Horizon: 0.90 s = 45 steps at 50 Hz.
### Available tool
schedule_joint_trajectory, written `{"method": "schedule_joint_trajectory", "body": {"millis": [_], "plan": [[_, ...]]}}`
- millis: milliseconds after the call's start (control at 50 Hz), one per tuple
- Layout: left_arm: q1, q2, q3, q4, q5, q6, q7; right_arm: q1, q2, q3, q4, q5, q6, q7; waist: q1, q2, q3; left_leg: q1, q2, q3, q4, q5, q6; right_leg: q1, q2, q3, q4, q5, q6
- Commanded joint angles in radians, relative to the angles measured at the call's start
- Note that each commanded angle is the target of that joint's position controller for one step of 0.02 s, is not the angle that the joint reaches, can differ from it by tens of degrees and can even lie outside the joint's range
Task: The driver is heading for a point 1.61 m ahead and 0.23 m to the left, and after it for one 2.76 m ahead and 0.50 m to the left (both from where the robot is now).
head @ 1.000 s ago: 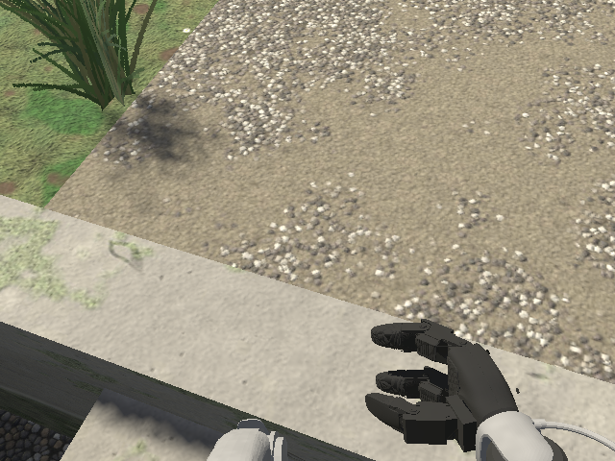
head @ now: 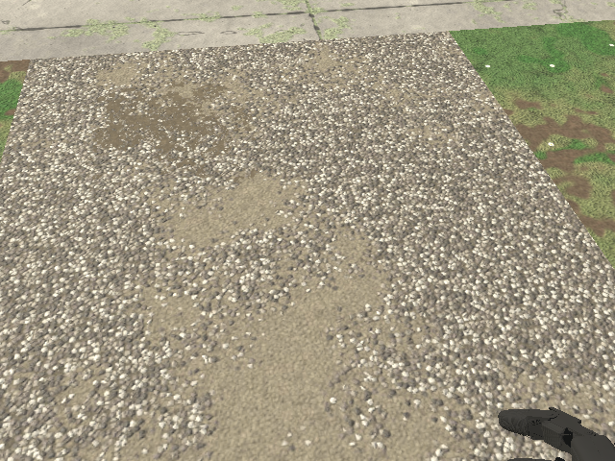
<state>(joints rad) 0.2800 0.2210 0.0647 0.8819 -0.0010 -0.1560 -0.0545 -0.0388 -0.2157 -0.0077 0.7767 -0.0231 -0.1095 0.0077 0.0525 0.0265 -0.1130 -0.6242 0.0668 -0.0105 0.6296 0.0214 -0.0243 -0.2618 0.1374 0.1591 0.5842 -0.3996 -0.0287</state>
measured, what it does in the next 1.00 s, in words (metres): walks ahead: right foot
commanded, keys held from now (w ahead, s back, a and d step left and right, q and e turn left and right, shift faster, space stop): no key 0.72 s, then w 0.28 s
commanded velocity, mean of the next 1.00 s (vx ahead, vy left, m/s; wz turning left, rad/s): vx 0.08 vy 0.00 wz -0.07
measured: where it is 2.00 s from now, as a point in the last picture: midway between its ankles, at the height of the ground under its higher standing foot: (331, 443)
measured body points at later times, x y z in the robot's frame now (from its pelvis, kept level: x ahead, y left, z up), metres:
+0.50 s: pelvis +0.05 +0.03 +0.01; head +0.05 +0.03 +0.46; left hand +0.11 +0.28 -0.13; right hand +0.15 -0.21 -0.13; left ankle +0.13 +0.12 -0.72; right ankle +0.04 -0.12 -0.72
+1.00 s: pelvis +0.11 +0.03 +0.02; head +0.10 +0.04 +0.47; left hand +0.13 +0.28 -0.13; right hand +0.21 -0.23 -0.10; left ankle +0.12 +0.12 -0.72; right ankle +0.03 -0.12 -0.72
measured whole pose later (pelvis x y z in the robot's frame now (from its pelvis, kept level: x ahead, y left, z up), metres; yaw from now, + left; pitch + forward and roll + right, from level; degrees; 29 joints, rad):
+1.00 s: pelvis +0.11 +0.03 +0.02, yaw -2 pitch +0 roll +0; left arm 0.36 0.18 0.08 0.97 0.03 -0.10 0.01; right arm 0.19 -0.22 -0.11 0.93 -0.05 -0.12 -0.01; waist 0.02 0.00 -0.01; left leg -0.25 0.01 0.12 0.50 -0.27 0.12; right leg -0.08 -0.06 0.00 0.41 -0.34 -0.05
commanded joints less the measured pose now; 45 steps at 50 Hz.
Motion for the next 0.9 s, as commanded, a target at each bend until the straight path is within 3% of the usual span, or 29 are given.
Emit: {"method": "schedule_joint_trajectory", "body": {"millis": [20,40,60,80,100,120,140,160,180,200,240,260,280,300,320,340,380,440,720,740,760,780,800,840,880,900], "plan": [[0.068,-0.003,0.000,-0.083,-0.016,-0.007,-0.013,0.179,-0.228,-0.068,0.011,0.030,-0.045,-0.052,-0.044,0.132,-0.289,0.665,0.157,-0.128,-0.108,0.728,0.261,-0.102,-0.053,0.047,0.246,0.494,0.012],[0.210,-0.031,-0.007,-0.077,0.016,0.006,0.007,0.131,-0.226,-0.059,-0.029,0.032,-0.038,-0.028,0.005,0.390,-0.450,0.915,0.394,-0.522,-0.202,0.748,0.515,-0.362,0.044,-0.027,0.492,-0.269,0.112],[0.073,0.137,0.046,-0.079,0.018,0.048,0.028,0.187,-0.203,-0.078,-0.004,-0.013,-0.027,-0.031,-0.081,0.172,-0.280,0.753,0.356,-0.559,-0.274,0.356,0.420,-0.475,-0.016,0.000,0.710,-0.304,0.122],[0.017,0.135,0.047,-0.090,0.025,0.078,0.043,0.143,-0.192,-0.081,0.010,-0.007,-0.018,-0.031,-0.067,0.105,-0.174,0.589,0.290,-0.464,-0.306,0.009,0.308,-0.508,-0.055,0.011,0.822,-0.178,0.124],[0.047,0.111,0.043,-0.070,0.024,0.093,0.050,0.029,-0.090,-0.047,-0.022,0.008,-0.009,-0.027,-0.017,0.063,-0.138,0.439,0.240,-0.374,-0.341,-0.167,0.227,-0.441,-0.099,0.036,0.786,-0.087,0.125],[0.078,0.051,0.028,-0.041,0.036,0.088,0.038,-0.056,0.022,-0.002,-0.021,0.034,-0.005,-0.007,0.046,0.033,-0.075,0.296,0.180,-0.267,-0.354,-0.210,0.159,-0.330,-0.149,0.051,0.676,-0.050,0.127],[0.089,0.022,0.018,-0.021,0.052,0.084,0.010,-0.108,0.037,0.007,-0.026,0.047,-0.006,0.007,0.082,0.007,-0.041,0.183,0.123,-0.178,-0.364,-0.202,0.130,-0.220,-0.176,-0.005,0.633,-0.049,0.148],[0.104,0.026,0.021,-0.010,0.056,0.081,-0.013,-0.152,-0.002,-0.004,-0.029,0.050,-0.010,0.016,0.102,0.004,-0.047,0.109,0.077,-0.102,-0.346,-0.148,0.117,-0.119,-0.176,-0.058,0.593,-0.039,0.166],[-0.034,0.009,-0.003,-0.092,-0.024,0.117,0.050,0.037,-0.072,-0.026,0.009,0.013,0.024,-0.019,-0.019,0.043,0.002,0.226,0.118,-0.097,-0.365,-0.088,0.195,-0.237,-0.199,-0.119,0.376,-0.018,0.095],[-0.095,0.003,-0.016,-0.110,-0.021,0.125,0.079,0.074,-0.075,-0.027,0.022,-0.009,0.039,-0.041,-0.040,0.025,-0.017,0.269,0.132,-0.112,-0.344,-0.028,0.225,-0.204,-0.211,-0.108,0.268,0.001,0.083],[-0.056,0.029,-0.020,-0.099,-0.007,0.138,0.097,0.120,-0.085,-0.027,0.023,-0.016,0.064,-0.048,-0.050,0.087,-0.078,0.330,0.144,-0.144,-0.324,-0.109,0.246,-0.112,-0.194,-0.126,0.105,0.033,0.074],[-0.009,0.051,-0.013,-0.084,-0.002,0.144,0.098,0.121,-0.092,-0.030,0.019,-0.005,0.072,-0.046,-0.033,0.106,-0.090,0.330,0.143,-0.151,-0.322,-0.229,0.234,-0.052,-0.187,-0.138,0.019,0.111,0.062],[0.005,0.067,-0.009,-0.076,0.001,0.151,0.099,0.128,-0.093,-0.031,0.021,0.018,0.078,-0.042,-0.025,0.108,-0.064,0.295,0.129,-0.146,-0.337,-0.369,0.203,-0.002,-0.177,-0.151,-0.063,0.170,0.043],[-0.011,0.091,-0.006,-0.083,0.019,0.157,0.101,0.144,-0.087,-0.029,0.033,0.033,0.076,-0.042,-0.034,0.091,-0.024,0.235,0.117,-0.154,-0.355,-0.500,0.156,0.028,-0.206,-0.112,-0.075,0.199,0.021],[-0.020,0.107,-0.006,-0.094,0.034,0.161,0.104,0.136,-0.085,-0.030,0.038,0.034,0.073,-0.043,-0.041,0.065,0.023,0.186,0.096,-0.137,-0.339,-0.553,0.122,0.020,-0.235,-0.083,-0.087,0.164,-0.006],[-0.028,0.145,0.006,-0.087,0.023,0.163,0.105,0.152,-0.091,-0.037,0.041,0.032,0.072,-0.042,-0.067,-0.033,0.052,0.202,0.042,-0.079,-0.339,-0.510,0.097,-0.034,-0.221,-0.100,-0.071,0.063,-0.024],[-0.014,0.082,-0.001,-0.059,0.017,0.150,0.101,0.131,-0.092,-0.044,0.050,0.021,0.075,-0.049,-0.049,-0.067,0.064,0.312,0.014,-0.032,-0.268,-0.426,0.088,-0.138,-0.206,-0.102,-0.119,-0.016,-0.011],[-0.015,0.050,-0.007,-0.036,0.015,0.134,0.104,0.148,-0.059,-0.042,0.074,0.019,0.085,-0.049,-0.057,-0.067,0.077,0.344,0.006,-0.018,-0.246,-0.387,0.103,-0.136,-0.206,-0.107,-0.131,0.010,0.010],[0.073,0.031,-0.016,0.080,0.008,0.126,0.111,0.179,-0.059,-0.041,0.159,0.027,0.109,-0.047,-0.059,-0.025,0.120,0.408,-0.002,-0.006,-0.221,-0.267,0.114,-0.081,-0.189,-0.135,-0.142,0.121,0.023],[0.097,0.026,-0.016,0.097,0.007,0.127,0.110,0.197,-0.062,-0.043,0.174,0.029,0.111,-0.048,-0.057,-0.020,0.100,0.416,-0.010,0.000,-0.223,-0.367,0.118,-0.071,-0.177,-0.150,-0.137,0.040,0.018],[0.076,0.125,0.026,0.065,0.019,0.088,0.041,0.146,-0.126,-0.077,0.121,0.008,0.047,0.007,-0.049,-0.034,0.151,0.348,0.035,-0.016,-0.314,-0.633,0.128,-0.128,-0.180,-0.145,-0.209,-0.223,-0.022],[0.079,0.140,0.041,0.079,0.033,0.072,0.024,0.142,-0.162,-0.096,0.130,0.002,0.019,0.021,-0.042,-0.005,0.200,0.317,0.048,-0.037,-0.348,-0.694,0.135,-0.124,-0.199,-0.124,-0.225,-0.253,-0.055],[0.115,0.111,0.043,0.090,0.039,0.065,0.025,0.154,-0.137,-0.099,0.131,0.004,0.007,0.016,-0.030,-0.005,0.183,0.329,0.061,-0.053,-0.356,-0.680,0.139,-0.083,-0.216,-0.114,-0.240,-0.222,-0.080],[0.117,0.055,0.038,0.090,0.037,0.045,0.051,0.165,-0.090,-0.101,0.122,0.005,-0.004,-0.017,-0.027,-0.038,0.151,0.361,0.060,-0.045,-0.328,-0.587,0.150,-0.011,-0.247,-0.094,-0.276,-0.122,-0.121],[0.067,0.038,0.031,0.057,0.016,0.032,0.064,0.133,-0.054,-0.095,0.089,0.000,-0.006,-0.031,-0.029,-0.073,0.125,0.363,0.020,0.013,-0.268,-0.471,0.147,0.037,-0.289,-0.039,-0.337,-0.122,-0.163],[0.065,0.047,0.033,0.051,0.015,0.031,0.067,0.132,-0.044,-0.096,0.085,-0.012,-0.009,-0.030,-0.029,-0.101,0.145,0.338,-0.010,0.063,-0.221,-0.430,0.143,0.053,-0.316,-0.004,-0.371,-0.161,-0.187]]}}
Keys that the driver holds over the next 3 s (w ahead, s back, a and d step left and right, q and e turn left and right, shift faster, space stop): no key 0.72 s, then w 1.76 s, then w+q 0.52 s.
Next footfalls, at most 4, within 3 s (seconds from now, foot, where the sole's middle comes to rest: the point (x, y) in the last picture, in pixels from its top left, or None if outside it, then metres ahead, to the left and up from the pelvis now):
0.30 right None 0.08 -0.12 -0.76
1.46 right None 0.48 -0.13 -0.76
2.02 left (282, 367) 0.77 0.12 -0.76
2.56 right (381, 270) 1.08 -0.12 -0.76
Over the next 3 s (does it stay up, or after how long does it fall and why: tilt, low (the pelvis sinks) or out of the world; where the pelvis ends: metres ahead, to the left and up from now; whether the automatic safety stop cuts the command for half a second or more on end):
stays up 1.13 -0.01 0.02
